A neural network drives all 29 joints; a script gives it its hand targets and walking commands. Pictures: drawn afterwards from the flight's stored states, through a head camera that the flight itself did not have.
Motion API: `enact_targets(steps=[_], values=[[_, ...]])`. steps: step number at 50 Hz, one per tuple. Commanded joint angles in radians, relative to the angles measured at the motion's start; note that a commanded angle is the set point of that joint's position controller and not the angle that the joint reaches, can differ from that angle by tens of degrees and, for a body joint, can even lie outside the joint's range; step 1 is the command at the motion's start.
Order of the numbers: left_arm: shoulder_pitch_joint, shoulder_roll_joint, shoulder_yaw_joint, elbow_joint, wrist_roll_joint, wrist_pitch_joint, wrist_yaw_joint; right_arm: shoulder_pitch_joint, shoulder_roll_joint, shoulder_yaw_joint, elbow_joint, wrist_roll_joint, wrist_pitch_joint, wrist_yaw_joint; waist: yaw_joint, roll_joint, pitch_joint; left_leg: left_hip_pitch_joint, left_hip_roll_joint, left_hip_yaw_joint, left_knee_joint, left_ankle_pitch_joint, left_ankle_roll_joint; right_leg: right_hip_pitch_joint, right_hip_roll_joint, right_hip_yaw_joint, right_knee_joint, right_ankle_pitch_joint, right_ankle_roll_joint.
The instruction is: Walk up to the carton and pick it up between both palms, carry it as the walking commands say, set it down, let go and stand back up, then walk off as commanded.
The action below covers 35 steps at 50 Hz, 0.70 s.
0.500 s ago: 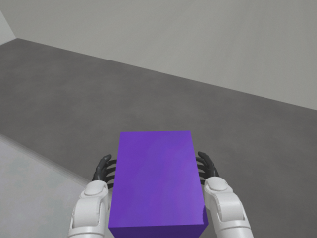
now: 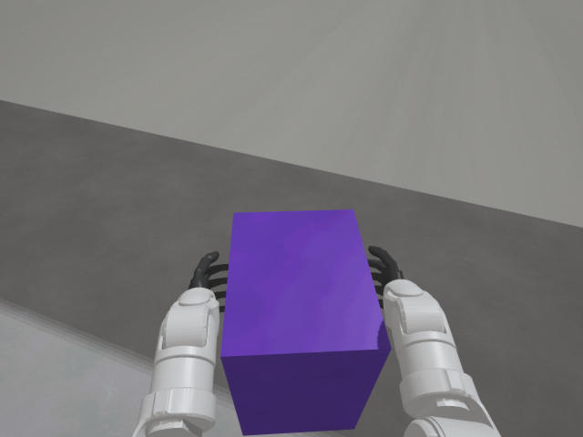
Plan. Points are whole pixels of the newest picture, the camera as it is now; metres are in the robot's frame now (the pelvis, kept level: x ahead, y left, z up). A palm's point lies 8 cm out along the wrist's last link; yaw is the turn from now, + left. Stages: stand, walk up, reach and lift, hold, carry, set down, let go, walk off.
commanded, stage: set down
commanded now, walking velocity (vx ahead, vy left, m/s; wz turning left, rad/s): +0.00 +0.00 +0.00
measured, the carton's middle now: (296, 325) +0.31 +0.03 -0.03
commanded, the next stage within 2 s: none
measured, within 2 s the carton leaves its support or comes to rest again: neither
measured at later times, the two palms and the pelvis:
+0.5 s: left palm (215, 323) +0.29 +0.15 -0.01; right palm (389, 311) +0.34 -0.12 -0.01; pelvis +0.00 -0.03 -0.01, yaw -1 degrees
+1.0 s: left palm (213, 339) +0.32 +0.17 -0.10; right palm (364, 325) +0.37 -0.10 -0.10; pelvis -0.01 -0.02 -0.05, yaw +0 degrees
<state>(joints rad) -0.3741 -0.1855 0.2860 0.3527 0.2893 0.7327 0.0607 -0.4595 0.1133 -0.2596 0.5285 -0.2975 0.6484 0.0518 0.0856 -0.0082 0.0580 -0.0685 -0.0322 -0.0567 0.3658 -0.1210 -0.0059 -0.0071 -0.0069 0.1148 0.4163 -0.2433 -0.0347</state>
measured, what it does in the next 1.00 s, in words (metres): stands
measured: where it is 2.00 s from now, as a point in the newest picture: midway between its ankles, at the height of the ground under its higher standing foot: outside the picture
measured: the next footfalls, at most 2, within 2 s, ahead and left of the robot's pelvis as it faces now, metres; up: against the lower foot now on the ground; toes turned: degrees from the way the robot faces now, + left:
none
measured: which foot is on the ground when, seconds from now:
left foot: down 0.00-1.00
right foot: down 0.00-1.00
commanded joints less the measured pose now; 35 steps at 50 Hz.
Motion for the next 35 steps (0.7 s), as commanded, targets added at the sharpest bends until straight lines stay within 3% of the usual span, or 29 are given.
enact_targets(steps=[1,2,5,6,14,21,27,35], values=[[-0.464,-1.041,-0.464,0.048,-0.244,-0.018,-0.195,-0.522,0.962,0.449,0.081,0.226,-0.061,0.289,0.063,0.031,-0.206,0.108,0.031,-0.126,-0.103,-0.303,-0.024,-0.131,0.100,-0.021,-0.045,-0.101,-0.038],[-0.471,-1.035,-0.427,0.079,-0.223,-0.018,-0.183,-0.532,0.943,0.406,0.113,0.212,-0.068,0.299,0.078,0.062,-0.178,0.088,0.040,-0.128,-0.108,-0.317,-0.026,-0.153,0.104,-0.024,-0.024,-0.106,-0.037],[-0.526,-1.040,-0.380,0.166,-0.194,-0.028,-0.181,-0.573,0.894,0.301,0.172,0.169,-0.101,0.301,0.021,0.109,-0.129,0.063,0.038,-0.127,-0.104,-0.393,-0.020,-0.201,0.106,-0.028,0.006,-0.112,-0.042],[-0.547,-1.042,-0.370,0.174,-0.193,-0.037,-0.183,-0.596,0.893,0.288,0.179,0.161,-0.114,0.298,0.018,0.111,-0.132,0.074,0.032,-0.121,-0.093,-0.392,-0.022,-0.222,0.102,-0.025,0.006,-0.118,-0.047],[-0.599,-0.979,-0.305,0.216,-0.149,-0.126,-0.200,-0.640,0.933,0.237,0.228,0.110,-0.182,0.245,0.022,0.020,-0.189,0.139,-0.013,-0.040,0.032,-0.206,-0.019,-0.358,0.058,0.002,-0.034,-0.168,-0.067],[-0.558,-0.874,-0.261,0.214,-0.095,-0.206,-0.211,-0.577,0.965,0.248,0.237,0.097,-0.225,0.179,0.063,-0.016,-0.259,0.061,-0.034,0.023,0.118,0.026,0.006,-0.402,0.064,0.005,-0.002,-0.059,-0.040],[-0.533,-0.812,-0.257,0.198,-0.078,-0.292,-0.227,-0.523,0.988,0.277,0.227,0.085,-0.286,0.120,0.080,-0.039,-0.357,-0.050,-0.061,0.038,0.191,0.133,0.013,-0.419,0.081,0.005,0.050,0.061,-0.006],[-0.502,-0.796,-0.335,0.158,-0.090,-0.402,-0.250,-0.463,0.986,0.340,0.181,0.075,-0.385,0.078,0.060,-0.052,-0.506,-0.203,-0.084,0.042,0.270,0.221,0.007,-0.444,0.107,-0.002,0.121,0.209,0.022]])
